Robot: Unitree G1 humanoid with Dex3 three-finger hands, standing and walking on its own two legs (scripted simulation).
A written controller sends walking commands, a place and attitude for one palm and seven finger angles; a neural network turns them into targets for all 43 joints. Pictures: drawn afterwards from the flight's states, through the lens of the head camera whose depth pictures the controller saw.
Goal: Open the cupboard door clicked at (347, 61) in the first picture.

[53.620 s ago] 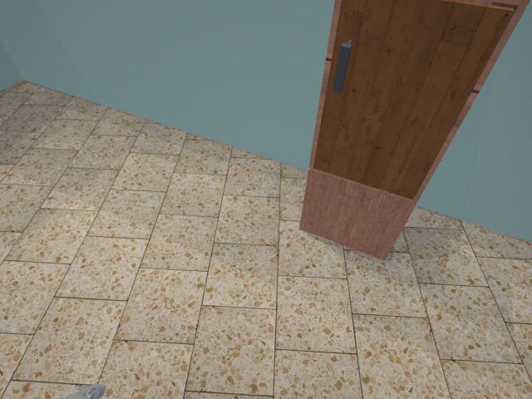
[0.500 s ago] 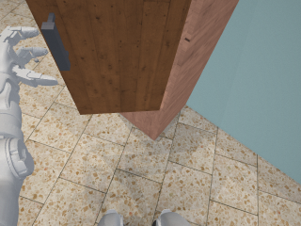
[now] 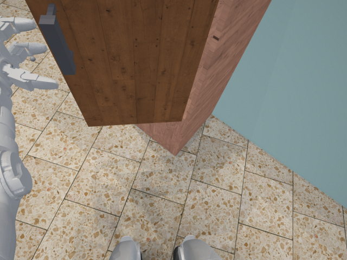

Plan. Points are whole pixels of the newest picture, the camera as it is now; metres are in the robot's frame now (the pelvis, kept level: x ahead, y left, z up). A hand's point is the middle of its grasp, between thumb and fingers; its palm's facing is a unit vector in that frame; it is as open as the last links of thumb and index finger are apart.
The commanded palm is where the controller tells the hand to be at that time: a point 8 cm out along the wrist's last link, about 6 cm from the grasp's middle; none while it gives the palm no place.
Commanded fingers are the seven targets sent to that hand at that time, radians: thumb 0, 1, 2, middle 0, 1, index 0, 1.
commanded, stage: move the hooked fingers beside the handle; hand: left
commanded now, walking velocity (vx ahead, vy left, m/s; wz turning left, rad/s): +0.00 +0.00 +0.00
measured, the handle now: (61, 41) +0.56 +0.19 +0.12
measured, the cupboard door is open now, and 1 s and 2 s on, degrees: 46 46 46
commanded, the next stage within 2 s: slide the fingers in behind the handle in 0.52 s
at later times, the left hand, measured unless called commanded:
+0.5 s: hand (28, 65) +0.50 +0.25 +0.11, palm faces +0.05 -1.00 +0.00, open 14.0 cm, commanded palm +0.49 +0.29 +0.11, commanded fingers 0.00 -0.50 0.30 -0.30 -1.20 -0.30 -1.20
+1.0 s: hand (36, 60) +0.52 +0.23 +0.11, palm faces +0.05 -1.00 +0.00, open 13.9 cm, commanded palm +0.50 +0.27 +0.11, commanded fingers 0.00 -0.50 0.30 -0.30 -1.20 -0.30 -1.20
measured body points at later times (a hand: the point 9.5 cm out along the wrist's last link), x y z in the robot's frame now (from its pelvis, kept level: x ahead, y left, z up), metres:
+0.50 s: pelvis +0.00 +0.00 +0.00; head +0.11 +0.03 +0.44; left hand +0.50 +0.30 +0.11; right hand +0.01 -0.27 -0.10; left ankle +0.01 +0.09 -0.69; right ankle -0.01 -0.13 -0.69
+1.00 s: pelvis +0.00 +0.00 +0.00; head +0.12 +0.03 +0.43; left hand +0.51 +0.29 +0.11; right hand -0.03 -0.27 -0.10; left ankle +0.01 +0.09 -0.69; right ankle -0.01 -0.13 -0.69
